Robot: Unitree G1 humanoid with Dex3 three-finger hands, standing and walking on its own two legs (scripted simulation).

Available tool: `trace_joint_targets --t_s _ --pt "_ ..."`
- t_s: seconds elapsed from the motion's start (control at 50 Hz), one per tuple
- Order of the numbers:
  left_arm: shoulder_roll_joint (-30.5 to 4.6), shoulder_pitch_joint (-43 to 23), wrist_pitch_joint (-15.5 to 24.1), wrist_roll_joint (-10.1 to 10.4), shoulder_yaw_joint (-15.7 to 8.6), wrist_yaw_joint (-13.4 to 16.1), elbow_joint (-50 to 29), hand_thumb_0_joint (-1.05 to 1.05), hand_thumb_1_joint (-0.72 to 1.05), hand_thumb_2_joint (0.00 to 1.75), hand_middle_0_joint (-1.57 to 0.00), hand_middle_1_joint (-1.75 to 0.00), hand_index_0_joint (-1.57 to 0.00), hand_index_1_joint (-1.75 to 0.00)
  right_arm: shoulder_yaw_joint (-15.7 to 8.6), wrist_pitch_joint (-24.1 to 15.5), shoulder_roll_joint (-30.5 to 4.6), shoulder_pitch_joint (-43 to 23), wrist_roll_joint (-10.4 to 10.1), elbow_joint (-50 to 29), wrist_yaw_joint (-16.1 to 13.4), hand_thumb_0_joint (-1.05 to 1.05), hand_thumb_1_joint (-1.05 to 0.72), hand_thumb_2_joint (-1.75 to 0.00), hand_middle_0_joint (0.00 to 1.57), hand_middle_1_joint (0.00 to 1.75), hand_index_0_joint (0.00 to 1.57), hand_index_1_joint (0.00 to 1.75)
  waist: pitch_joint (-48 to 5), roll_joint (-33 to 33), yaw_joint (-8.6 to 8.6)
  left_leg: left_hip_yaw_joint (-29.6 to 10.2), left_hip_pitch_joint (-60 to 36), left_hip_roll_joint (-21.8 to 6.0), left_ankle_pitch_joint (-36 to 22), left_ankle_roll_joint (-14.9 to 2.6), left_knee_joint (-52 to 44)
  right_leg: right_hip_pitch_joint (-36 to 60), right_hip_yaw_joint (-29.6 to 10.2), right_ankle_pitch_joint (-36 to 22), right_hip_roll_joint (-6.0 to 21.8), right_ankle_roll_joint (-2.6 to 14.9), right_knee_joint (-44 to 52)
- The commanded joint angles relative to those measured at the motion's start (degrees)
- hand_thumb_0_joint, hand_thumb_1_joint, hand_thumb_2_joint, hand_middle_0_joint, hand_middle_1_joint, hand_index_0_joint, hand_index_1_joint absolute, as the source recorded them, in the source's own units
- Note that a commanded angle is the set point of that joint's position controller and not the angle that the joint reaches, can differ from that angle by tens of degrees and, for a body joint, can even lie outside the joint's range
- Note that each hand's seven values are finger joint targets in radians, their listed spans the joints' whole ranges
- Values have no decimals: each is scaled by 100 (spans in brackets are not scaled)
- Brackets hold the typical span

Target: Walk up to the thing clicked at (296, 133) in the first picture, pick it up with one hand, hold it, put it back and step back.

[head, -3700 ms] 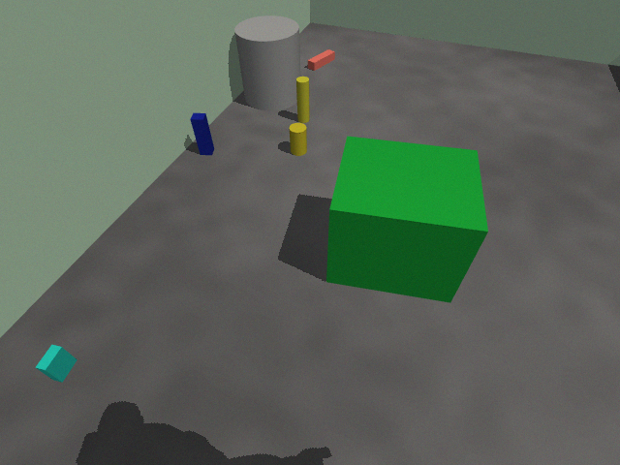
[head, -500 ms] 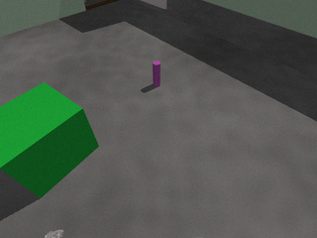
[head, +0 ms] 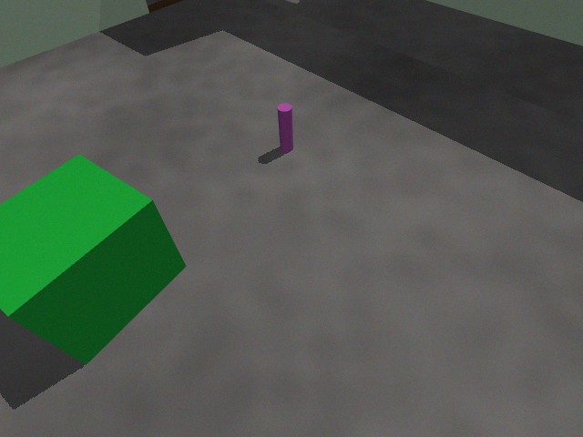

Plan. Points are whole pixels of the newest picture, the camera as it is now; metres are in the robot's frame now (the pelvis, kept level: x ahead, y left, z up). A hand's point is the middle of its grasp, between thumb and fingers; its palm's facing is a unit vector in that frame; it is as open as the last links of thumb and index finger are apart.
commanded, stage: stand
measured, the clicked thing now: out of the picture +0.69 +1.57 -0.70
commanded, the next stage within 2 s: none
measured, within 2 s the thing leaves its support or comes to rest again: neither
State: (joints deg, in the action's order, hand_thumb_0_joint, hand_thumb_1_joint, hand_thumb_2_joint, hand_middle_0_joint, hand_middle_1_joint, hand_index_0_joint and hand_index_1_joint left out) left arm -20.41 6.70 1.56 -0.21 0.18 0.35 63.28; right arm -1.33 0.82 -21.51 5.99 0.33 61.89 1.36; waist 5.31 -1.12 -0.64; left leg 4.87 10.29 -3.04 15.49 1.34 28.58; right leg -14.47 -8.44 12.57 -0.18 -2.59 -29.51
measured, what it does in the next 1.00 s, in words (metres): stands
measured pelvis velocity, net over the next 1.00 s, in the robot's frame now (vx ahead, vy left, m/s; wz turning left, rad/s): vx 0.00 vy -0.01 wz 0.05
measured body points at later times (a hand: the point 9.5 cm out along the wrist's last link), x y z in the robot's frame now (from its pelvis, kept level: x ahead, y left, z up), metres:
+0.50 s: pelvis +0.00 -0.01 +0.01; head +0.01 -0.01 +0.46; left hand +0.07 +0.30 -0.12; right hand +0.10 -0.31 -0.12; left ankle +0.00 +0.13 -0.74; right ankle +0.04 -0.15 -0.74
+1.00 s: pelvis +0.00 -0.01 +0.01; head +0.01 -0.01 +0.46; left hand +0.07 +0.29 -0.12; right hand +0.09 -0.31 -0.13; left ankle +0.00 +0.13 -0.74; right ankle +0.04 -0.15 -0.74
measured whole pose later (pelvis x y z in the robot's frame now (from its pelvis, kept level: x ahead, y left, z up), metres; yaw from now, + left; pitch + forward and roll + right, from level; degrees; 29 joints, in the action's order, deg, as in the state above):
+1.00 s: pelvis +0.00 -0.01 +0.01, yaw +3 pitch -3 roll +0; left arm -20.2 6.1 1.0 -0.4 0.2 -0.2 64.6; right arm -1.1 0.1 -20.4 6.4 0.7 65.1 1.1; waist 3.6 -0.2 -0.7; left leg 1.9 6.7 -3.1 11.1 2.3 20.7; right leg -9.5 -5.2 9.2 0.2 -1.7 -21.3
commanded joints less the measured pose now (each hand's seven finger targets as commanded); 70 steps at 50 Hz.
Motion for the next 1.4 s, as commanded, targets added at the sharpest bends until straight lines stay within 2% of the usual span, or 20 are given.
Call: trace_joint_targets --t_s 0.0,0.06,0.08,0.2,0.24,0.3,0.46,0.52,0.56,0.62,0.7,0.86,0.88,0.98,1.04,1.14,1.24,1.3,1.32,1.38 --pt "-1231 -217 83 9 -244 37 -301 0 90 90 -20 -30 -20 -30 -260 -203 -1261 -329 9 -248 -117 0 -90 -90 20 30 20 30 -1056 311 7 -676 -590 -500 -948 -325 -749 395 -191 -1737 512 337 524" --pt "-1233 -311 43 9 -233 35 -237 0 90 90 -20 -30 -20 -30 -218 -218 -1193 -369 -4 -162 -129 0 -90 -90 20 30 20 30 -843 171 5 -707 -521 -498 -872 -292 -937 406 -148 -1539 501 341 629" --pt "-1215 -379 30 13 -230 31 -238 0 90 90 -20 -30 -20 -30 -194 -221 -1158 -350 13 -150 -125 0 -90 -90 20 30 20 30 -679 87 7 -760 -303 -514 -574 -286 -1125 395 -143 -1234 487 318 714" --pt "-1218 -344 10 -34 -241 6 -156 0 90 90 -20 -30 -20 -30 -214 -235 -1163 -458 28 -107 -123 0 -90 -90 20 30 20 30 -530 -121 51 -778 -166 -508 -120 -231 -1382 544 -72 -928 486 305 916" --pt "-1198 -375 29 -41 -240 -1 -167 0 90 90 -20 -30 -20 -30 -216 -245 -1143 -445 25 -98 -123 0 -90 -90 20 30 20 30 -640 -71 32 -718 -343 -499 -393 -232 -1297 549 -89 -1181 532 317 950" --pt "-1220 -385 51 -35 -233 -6 -165 0 90 90 -20 -30 -20 -30 -209 -257 -1103 -396 2 -87 -113 0 -90 -90 20 30 20 30 -698 16 -10 -697 -505 -469 -607 -194 -1251 494 -96 -1254 557 312 1013" --pt "-1239 -351 48 -42 -241 -3 -164 0 90 90 -20 -30 -20 -30 -223 -200 -1094 -376 29 -81 -97 0 -90 -90 20 30 20 30 -494 200 -24 -726 -480 -448 44 -217 -1288 206 -151 -498 564 312 1278" --pt "-1253 -359 64 -36 -249 2 -199 0 90 90 -20 -30 -20 -30 -234 -227 -1118 -349 28 -83 -97 0 -90 -90 20 30 20 30 -809 196 -41 -692 -691 -480 -659 -199 -1173 414 -88 -1239 611 334 1110" --pt "-1242 -289 60 -34 -234 4 -179 0 90 90 -20 -30 -20 -30 -224 -217 -1108 -361 12 -60 -98 0 -90 -90 20 30 20 30 -714 204 -14 -706 -694 -461 -505 -197 -1172 323 -87 -1049 587 312 1180" --pt "-1249 -314 51 -32 -244 9 -192 0 90 90 -20 -30 -20 -30 -214 -211 -1111 -338 25 -61 -104 0 -90 -90 20 30 20 30 -711 196 -22 -718 -583 -485 -577 -203 -1205 440 -72 -1144 603 319 1159" --pt "-1249 -280 23 -22 -245 6 -182 0 90 90 -20 -30 -20 -30 -211 -193 -1114 -320 21 -32 -106 0 -90 -90 20 30 20 30 -611 146 -4 -736 -476 -470 -265 -195 -1275 389 -69 -795 567 339 1195" --pt "-1261 -271 33 -38 -244 13 -203 0 90 90 -20 -30 -20 -30 -214 -179 -1097 -220 25 -19 -95 0 -90 -90 20 30 20 30 -577 232 -19 -732 -423 -441 -314 -205 -1215 384 -71 -694 601 322 1260" --pt "-1304 -245 34 -23 -255 10 -198 0 90 90 -20 -30 -20 -30 -211 -186 -1072 -213 19 -5 -94 0 -90 -90 20 30 20 30 -546 303 -2 -725 -487 -432 -250 -204 -1201 309 -123 -538 619 350 1295" --pt "-1261 -272 43 -24 -256 15 -240 0 90 90 -20 -30 -20 -30 -209 -194 -1105 -184 22 -22 -100 0 -90 -90 20 30 20 30 -687 134 -6 -724 -491 -463 -617 -208 -1178 496 -51 -996 626 338 1185" --pt "-1267 -276 22 -36 -256 8 -233 0 90 90 -20 -30 -20 -30 -199 -185 -1079 -238 17 -24 -100 0 -90 -90 20 30 20 30 -498 153 13 -728 -382 -424 -213 -197 -1217 355 -72 -507 593 343 1277" --pt "-1226 -276 20 -34 -254 5 -271 0 90 90 -20 -30 -20 -30 -199 -204 -1119 -158 23 -36 -112 0 -90 -90 20 30 20 30 -633 61 12 -742 -383 -471 -568 -207 -1234 582 -18 -981 602 344 1156" --pt "-1204 -226 -2 -36 -241 -7 -259 0 90 90 -20 -30 -20 -30 -185 -217 -1133 -236 16 -69 -126 0 -90 -90 20 30 20 30 -613 6 50 -768 -340 -482 -518 -206 -1300 585 27 -967 593 333 1134" --pt "-1260 -269 3 -38 -246 0 -255 0 90 90 -20 -30 -20 -30 -191 -207 -1124 -204 12 -83 -125 0 -90 -90 20 30 20 30 -651 120 14 -753 -457 -454 -628 -193 -1241 538 47 -955 594 328 1136" --pt "-1221 -228 19 -35 -239 -1 -258 0 90 90 -20 -30 -20 -30 -207 -202 -1164 -206 9 -77 -128 0 -90 -90 20 30 20 30 -785 106 20 -721 -610 -483 -818 -231 -1146 574 19 -1213 640 338 1127" --pt "-1242 -237 8 -31 -240 1 -253 0 90 90 -20 -30 -20 -30 -187 -207 -1124 -175 2 -65 -127 0 -90 -90 20 30 20 30 -633 81 5 -750 -478 -452 -676 -194 -1243 545 47 -1063 597 323 1126"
